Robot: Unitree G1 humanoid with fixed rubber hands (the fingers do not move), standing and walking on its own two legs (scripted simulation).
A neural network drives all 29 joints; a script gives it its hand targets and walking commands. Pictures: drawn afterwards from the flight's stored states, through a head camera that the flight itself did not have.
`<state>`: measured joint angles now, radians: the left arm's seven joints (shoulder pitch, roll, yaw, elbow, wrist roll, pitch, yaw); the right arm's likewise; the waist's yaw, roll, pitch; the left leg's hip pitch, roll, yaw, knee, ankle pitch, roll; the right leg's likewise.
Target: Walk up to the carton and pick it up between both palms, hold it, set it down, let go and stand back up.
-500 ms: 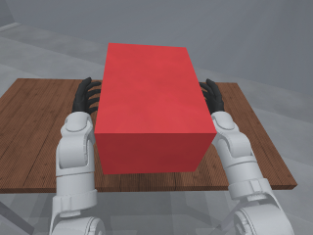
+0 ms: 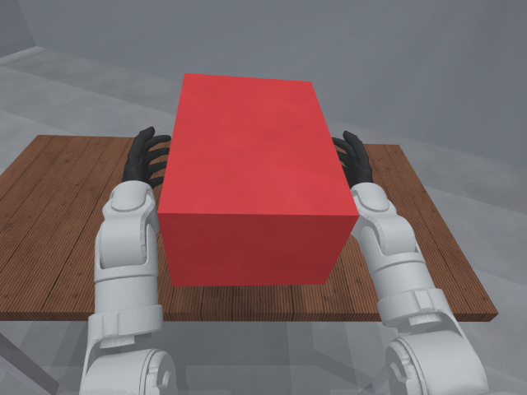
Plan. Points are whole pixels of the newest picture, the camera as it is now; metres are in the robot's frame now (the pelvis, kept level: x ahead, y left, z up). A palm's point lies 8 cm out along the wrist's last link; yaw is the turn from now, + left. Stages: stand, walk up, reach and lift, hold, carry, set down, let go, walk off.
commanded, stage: hold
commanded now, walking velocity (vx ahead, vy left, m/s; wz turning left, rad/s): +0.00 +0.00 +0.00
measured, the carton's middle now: (250, 171) +0.41 +0.01 +0.15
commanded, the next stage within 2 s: none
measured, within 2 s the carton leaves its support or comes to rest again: neither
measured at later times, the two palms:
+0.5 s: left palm (139, 184) +0.36 +0.16 +0.18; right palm (355, 181) +0.36 -0.15 +0.17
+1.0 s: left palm (141, 183) +0.36 +0.16 +0.18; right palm (356, 182) +0.36 -0.15 +0.17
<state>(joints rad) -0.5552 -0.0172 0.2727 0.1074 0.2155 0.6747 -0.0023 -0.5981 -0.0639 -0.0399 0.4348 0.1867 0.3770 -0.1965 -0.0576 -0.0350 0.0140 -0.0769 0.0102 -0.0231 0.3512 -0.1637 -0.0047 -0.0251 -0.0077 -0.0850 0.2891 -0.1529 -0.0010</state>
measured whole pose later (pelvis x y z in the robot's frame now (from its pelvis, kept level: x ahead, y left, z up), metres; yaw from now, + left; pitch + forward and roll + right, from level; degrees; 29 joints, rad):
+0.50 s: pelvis +0.01 +0.00 +0.00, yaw +0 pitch -7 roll -1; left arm -0.52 -0.02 0.26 0.08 0.22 0.67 0.00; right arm -0.58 -0.08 -0.01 0.41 0.21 0.38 -0.21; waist -0.06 -0.04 0.01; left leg -0.06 0.01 -0.02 0.36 -0.18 0.00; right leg 0.00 -0.01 -0.08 0.28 -0.16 0.00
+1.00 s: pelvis +0.01 +0.00 +0.00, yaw -1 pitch -7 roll -1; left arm -0.53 -0.03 0.27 0.07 0.23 0.68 0.00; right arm -0.58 -0.07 -0.03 0.41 0.21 0.38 -0.20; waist -0.06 -0.04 0.02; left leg -0.06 0.01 -0.01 0.35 -0.18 0.00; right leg 0.00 -0.01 -0.07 0.28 -0.16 0.00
